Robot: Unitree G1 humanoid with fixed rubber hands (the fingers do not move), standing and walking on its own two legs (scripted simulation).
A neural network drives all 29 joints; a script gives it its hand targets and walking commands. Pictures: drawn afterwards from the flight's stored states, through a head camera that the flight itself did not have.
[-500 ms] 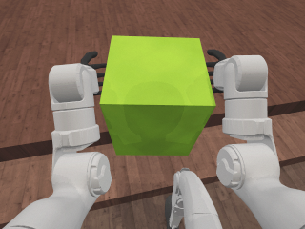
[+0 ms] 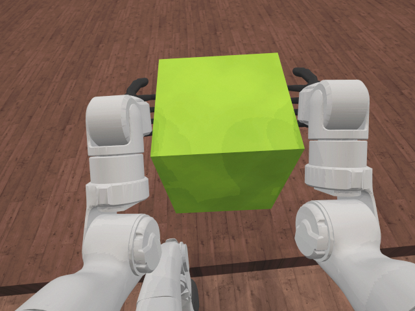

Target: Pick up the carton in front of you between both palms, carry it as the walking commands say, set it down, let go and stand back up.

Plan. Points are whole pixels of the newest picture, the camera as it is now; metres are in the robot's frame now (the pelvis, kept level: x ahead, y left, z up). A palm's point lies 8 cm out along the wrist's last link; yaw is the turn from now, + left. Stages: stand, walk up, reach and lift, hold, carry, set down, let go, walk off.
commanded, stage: carry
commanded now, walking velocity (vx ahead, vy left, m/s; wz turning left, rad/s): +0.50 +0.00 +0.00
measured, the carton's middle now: (221, 142) +0.40 +0.00 +0.10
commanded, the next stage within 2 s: none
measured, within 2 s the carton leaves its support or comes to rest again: neither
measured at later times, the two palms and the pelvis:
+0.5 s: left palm out of the picture +0.69 +0.13 +0.32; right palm out of the picture +0.68 -0.15 +0.34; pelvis +0.30 -0.01 +0.13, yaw +0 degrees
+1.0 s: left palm out of the picture +0.96 +0.10 +0.44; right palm out of the picture +0.98 -0.18 +0.44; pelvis +0.59 -0.04 +0.25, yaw +0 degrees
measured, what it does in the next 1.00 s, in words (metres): climbs: left foot 0.13 m higher, then right foot 0.13 m higher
